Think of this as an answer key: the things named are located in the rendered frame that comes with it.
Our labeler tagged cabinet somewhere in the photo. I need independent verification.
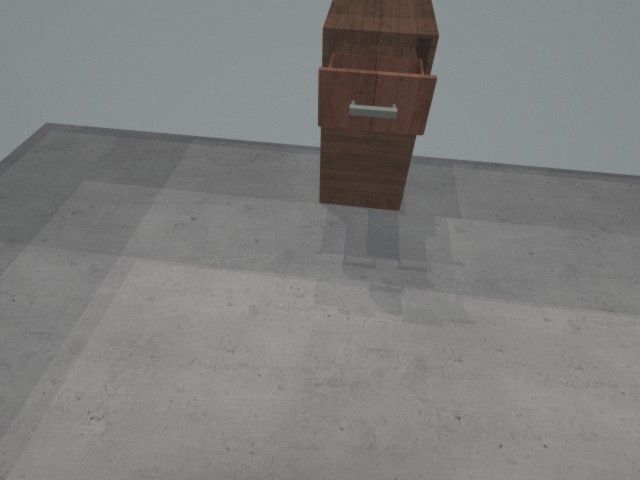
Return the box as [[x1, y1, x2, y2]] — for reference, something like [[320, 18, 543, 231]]
[[319, 0, 439, 211]]

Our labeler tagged drawer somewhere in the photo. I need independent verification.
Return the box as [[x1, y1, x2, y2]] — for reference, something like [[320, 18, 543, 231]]
[[318, 52, 437, 135]]

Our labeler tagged handle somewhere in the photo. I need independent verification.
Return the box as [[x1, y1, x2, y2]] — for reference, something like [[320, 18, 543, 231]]
[[349, 100, 397, 119]]

